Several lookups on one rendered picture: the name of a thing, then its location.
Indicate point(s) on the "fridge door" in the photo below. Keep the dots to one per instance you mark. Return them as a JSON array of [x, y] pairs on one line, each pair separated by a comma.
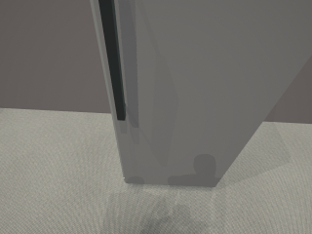
[[199, 77]]

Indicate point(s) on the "handle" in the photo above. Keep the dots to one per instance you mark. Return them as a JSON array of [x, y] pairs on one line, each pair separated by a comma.
[[110, 32]]

